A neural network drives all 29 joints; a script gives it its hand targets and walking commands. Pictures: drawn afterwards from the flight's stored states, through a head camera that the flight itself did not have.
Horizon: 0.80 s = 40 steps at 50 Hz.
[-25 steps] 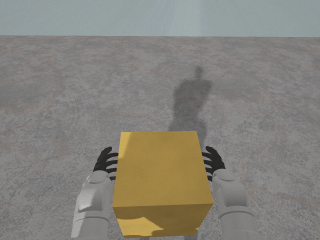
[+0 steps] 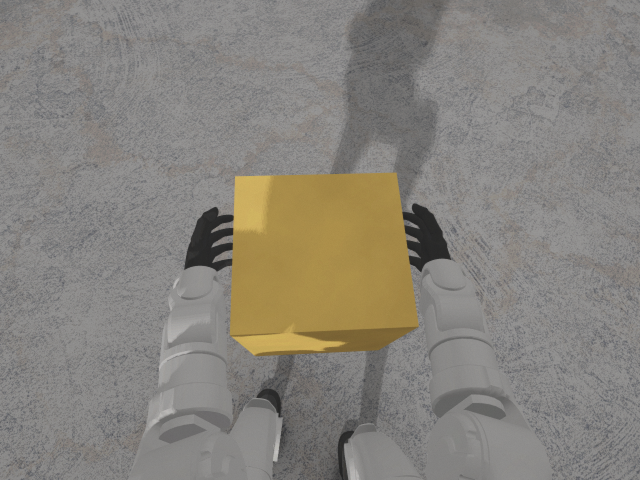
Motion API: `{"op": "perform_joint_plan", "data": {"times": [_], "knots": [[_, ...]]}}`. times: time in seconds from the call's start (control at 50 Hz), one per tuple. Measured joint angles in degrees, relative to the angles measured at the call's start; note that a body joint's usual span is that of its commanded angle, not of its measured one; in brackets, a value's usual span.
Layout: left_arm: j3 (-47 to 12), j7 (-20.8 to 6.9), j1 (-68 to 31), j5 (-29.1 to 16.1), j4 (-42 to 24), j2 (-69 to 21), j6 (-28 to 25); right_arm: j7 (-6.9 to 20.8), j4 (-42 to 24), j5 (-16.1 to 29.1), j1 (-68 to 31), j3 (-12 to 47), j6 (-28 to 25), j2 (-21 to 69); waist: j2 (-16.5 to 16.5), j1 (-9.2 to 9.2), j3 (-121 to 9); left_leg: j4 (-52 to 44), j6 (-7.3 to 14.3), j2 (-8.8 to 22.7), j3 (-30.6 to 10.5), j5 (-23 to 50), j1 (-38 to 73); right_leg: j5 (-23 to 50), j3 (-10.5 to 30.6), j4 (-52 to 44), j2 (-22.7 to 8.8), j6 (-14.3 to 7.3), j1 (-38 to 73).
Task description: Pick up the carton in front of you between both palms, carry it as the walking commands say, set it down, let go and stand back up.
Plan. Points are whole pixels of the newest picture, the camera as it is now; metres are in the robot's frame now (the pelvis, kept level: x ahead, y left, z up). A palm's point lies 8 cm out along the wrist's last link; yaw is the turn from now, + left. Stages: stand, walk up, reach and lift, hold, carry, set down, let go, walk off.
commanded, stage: set down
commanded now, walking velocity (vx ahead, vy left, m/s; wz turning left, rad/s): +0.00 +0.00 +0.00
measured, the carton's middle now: (317, 275) +0.39 +0.02 -0.13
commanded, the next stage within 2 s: none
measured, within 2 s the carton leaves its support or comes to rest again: neither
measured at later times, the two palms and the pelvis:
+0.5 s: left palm (207, 272) +0.40 +0.20 -0.20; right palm (383, 254) +0.45 -0.10 -0.20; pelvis -0.01 -0.02 -0.12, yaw -2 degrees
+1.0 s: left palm (209, 283) +0.43 +0.23 -0.35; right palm (350, 255) +0.50 -0.06 -0.35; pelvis -0.05 -0.01 -0.23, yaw -5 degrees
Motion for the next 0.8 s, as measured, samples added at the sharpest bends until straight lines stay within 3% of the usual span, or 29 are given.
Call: {"op": "perform_joint_plan", "data": {"times": [0.1, 0.22, 0.48, 0.8], "knots": [[-2.25, 1.07, -0.06, -4.84, -2.14, 1.65, -5.23, -2.56, -1.8, 7.17, -0.52, 5.05, -4.41, -1.55, -0.25, 0.7, -2.68, 6.92, -0.97, 0.57, -0.86, -1.29, -15.72, -1.52, -0.69, 7.33, 1.53, -0.29, -15.86], [-3.41, 1.24, -1.61, -9.4, -4.59, 4.06, -5.24, -5.16, -3.6, 13.26, -2.82, 8.95, -4.26, -2.54, -1.28, 1.39, -9.0, 15.54, -2.14, 0.83, -1.57, -3.97, -30.56, -4.27, -1.0, 16.44, 3.1, -0.64, -30.96], [3.31, -1.03, -10.82, -5.8, -0.14, 5.41, -0.77, -5.58, 2.01, 9.5, -12.75, 4.36, 0.08, -2.69, -2.1, 3.03, -15.92, 28.85, -3.01, 0.27, -2.59, -8.1, -48.07, -8.8, -2.06, 29.79, 4.56, -0.65, -48.14], [3.67, 1.88, -21.63, -9.21, 1.46, 8.73, 0.47, -6.96, 7.63, 13.07, -26.59, 8.52, 1.07, -9.54, -2.05, 4.78, -12.47, 45.87, -3.27, -1.1, -2.98, -11.21, -67.59, -13.18, -2.66, 46.96, 6.11, 1.05, -66.93]]}}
